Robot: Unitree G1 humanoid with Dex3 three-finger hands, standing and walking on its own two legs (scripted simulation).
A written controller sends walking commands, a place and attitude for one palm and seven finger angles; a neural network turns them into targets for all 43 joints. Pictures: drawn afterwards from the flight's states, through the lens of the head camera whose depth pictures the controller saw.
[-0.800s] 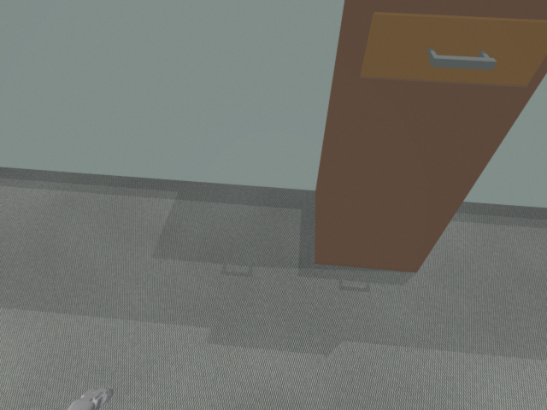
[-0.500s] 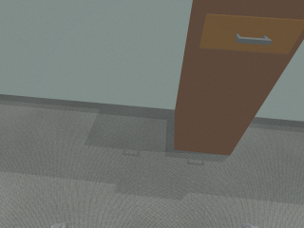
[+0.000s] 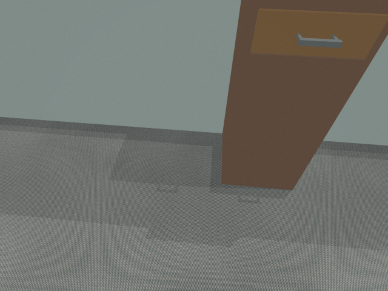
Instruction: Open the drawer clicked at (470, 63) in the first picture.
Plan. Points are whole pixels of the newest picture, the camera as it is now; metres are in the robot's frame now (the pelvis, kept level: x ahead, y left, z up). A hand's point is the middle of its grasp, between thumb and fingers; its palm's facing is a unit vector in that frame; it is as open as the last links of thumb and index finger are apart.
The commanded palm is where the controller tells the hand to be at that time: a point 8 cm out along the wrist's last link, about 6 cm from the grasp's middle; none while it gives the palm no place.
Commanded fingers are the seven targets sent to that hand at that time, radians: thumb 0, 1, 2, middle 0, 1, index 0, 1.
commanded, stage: stand and wait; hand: left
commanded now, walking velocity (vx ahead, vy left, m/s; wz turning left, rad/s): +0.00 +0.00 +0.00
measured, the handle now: (317, 39) +0.82 -0.34 +0.15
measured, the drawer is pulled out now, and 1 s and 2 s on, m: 0.00 0.00 0.00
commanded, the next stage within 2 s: look at it before walking up in 0.02 s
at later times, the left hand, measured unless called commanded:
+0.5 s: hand out of the picture +0.09 +0.24 -0.15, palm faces -0.04 -0.94 -0.34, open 7.4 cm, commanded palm none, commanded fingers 0.00 0.90 0.90 -0.20 -0.30 -0.20 -0.30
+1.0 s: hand out of the picture +0.08 +0.22 -0.17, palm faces -0.10 -0.95 -0.30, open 7.4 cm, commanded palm none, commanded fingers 0.00 0.90 0.90 -0.20 -0.30 -0.20 -0.30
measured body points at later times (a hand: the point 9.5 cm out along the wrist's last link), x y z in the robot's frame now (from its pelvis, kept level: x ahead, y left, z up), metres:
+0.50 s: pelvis +0.01 -0.01 +0.00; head +0.02 -0.01 +0.45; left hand +0.09 +0.29 -0.13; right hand +0.09 -0.30 -0.13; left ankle +0.01 +0.12 -0.74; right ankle +0.01 -0.13 -0.74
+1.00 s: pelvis +0.01 -0.01 -0.01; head +0.03 -0.01 +0.44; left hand +0.09 +0.27 -0.15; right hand +0.08 -0.28 -0.15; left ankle +0.01 +0.12 -0.74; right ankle +0.01 -0.13 -0.74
